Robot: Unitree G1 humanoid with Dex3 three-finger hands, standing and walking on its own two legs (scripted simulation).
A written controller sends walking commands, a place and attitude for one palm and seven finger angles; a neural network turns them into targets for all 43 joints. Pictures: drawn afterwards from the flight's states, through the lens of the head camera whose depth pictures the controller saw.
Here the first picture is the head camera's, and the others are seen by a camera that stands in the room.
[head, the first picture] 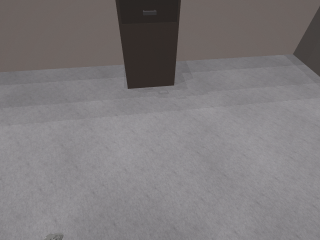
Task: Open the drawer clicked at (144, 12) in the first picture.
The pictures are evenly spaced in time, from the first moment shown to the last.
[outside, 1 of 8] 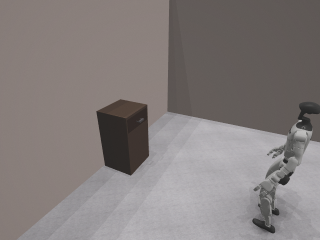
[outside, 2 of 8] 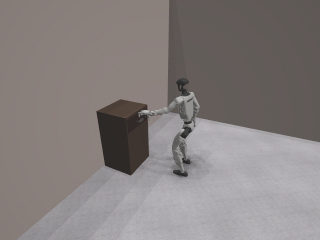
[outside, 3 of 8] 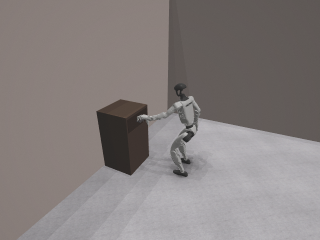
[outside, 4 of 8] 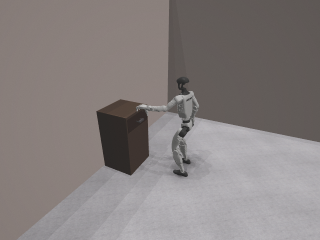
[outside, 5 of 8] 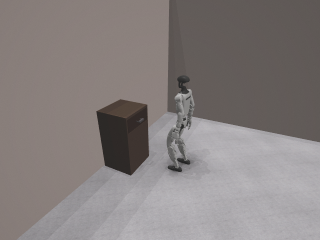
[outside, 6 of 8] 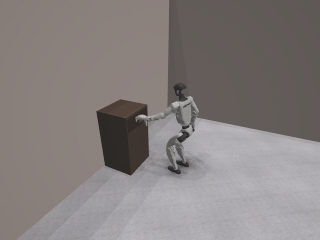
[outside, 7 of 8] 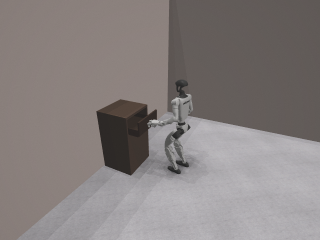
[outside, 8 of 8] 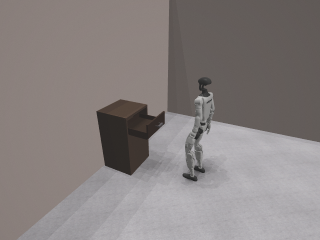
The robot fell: no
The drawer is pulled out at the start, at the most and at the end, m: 0.00 0.28 0.27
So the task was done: yes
